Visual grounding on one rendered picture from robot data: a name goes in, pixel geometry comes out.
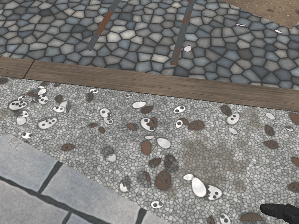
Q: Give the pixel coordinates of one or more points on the right robot hand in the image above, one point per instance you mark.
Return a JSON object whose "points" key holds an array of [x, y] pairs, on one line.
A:
{"points": [[289, 213]]}

